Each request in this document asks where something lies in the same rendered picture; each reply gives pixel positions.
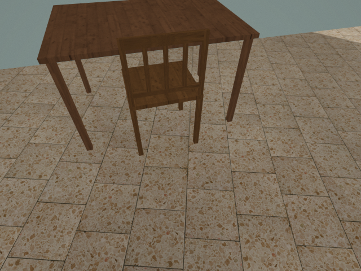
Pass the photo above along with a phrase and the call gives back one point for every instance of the table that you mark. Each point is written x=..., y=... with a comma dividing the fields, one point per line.
x=89, y=30

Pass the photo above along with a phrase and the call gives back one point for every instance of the chair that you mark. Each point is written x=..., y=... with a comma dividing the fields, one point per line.
x=165, y=83

